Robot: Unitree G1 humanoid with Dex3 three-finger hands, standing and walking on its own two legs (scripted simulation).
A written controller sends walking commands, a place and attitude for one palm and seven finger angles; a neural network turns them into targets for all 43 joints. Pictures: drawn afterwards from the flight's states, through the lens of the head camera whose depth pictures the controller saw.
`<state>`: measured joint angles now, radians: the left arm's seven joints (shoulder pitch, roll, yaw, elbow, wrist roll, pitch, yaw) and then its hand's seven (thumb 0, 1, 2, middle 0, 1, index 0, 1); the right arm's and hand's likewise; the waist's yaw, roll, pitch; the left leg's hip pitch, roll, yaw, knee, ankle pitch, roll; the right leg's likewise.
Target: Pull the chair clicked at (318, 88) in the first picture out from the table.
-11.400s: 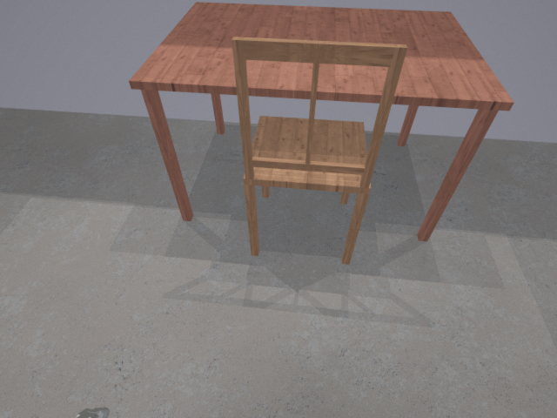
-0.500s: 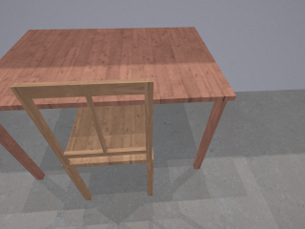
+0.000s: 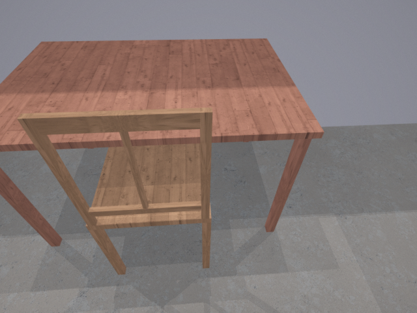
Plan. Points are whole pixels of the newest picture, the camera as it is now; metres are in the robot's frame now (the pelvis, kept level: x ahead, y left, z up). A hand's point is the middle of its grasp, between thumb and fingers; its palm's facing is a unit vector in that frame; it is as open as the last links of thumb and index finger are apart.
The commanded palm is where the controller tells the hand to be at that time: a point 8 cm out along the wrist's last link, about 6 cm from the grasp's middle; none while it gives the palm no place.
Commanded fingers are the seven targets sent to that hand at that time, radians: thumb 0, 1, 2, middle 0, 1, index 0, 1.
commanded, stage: look again from close up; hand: left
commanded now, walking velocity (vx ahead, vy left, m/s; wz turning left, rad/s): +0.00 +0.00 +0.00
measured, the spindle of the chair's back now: (136, 174) +0.48 +0.23 -0.07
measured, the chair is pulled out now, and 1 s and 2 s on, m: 0.00 0.00 0.00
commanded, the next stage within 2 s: shuffle to correct the standing spot in 0.34 s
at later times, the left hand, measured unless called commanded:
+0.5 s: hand out of the picture -0.04 +0.16 -0.18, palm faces +0.05 -0.99 -0.16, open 7.4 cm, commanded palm none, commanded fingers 0.00 0.90 0.90 -0.20 -0.30 -0.20 -0.30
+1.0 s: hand out of the picture +0.01 +0.17 -0.20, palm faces +0.12 -0.98 -0.13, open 7.4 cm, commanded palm none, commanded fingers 0.00 0.90 0.90 -0.20 -0.30 -0.20 -0.30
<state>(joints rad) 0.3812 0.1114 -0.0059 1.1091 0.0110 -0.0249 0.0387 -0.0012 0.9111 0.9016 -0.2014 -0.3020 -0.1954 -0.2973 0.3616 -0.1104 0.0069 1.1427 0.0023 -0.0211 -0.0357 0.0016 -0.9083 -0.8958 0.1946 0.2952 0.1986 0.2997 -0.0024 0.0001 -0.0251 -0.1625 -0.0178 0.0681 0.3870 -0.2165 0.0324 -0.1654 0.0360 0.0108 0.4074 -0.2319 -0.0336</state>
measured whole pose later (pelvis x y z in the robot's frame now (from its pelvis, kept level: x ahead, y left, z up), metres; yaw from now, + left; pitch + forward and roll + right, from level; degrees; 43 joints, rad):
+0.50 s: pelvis +0.00 +0.00 +0.00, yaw +0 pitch -1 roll +0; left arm 0.40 0.11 0.00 1.11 0.01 -0.02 0.04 0.00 0.91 0.90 -0.20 -0.30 -0.20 -0.30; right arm 0.37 -0.11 0.00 1.14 0.00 -0.02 -0.04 0.00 -0.91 -0.90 0.19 0.30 0.20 0.30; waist 0.00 0.00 -0.03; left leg -0.17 -0.02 0.07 0.39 -0.22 0.04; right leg -0.17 0.03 0.02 0.41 -0.23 -0.03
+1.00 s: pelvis +0.07 +0.02 -0.01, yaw +4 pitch +0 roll +1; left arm 0.40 0.14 0.03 1.12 0.02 0.01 0.03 0.00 0.91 0.90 -0.20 -0.30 -0.20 -0.30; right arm 0.38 -0.10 -0.01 1.10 -0.01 -0.06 -0.05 0.00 -0.91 -0.90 0.19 0.29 0.20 0.30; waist -0.01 -0.07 0.00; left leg -0.18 -0.04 0.09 0.53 -0.35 0.07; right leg -0.32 -0.02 -0.02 0.91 -0.46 -0.02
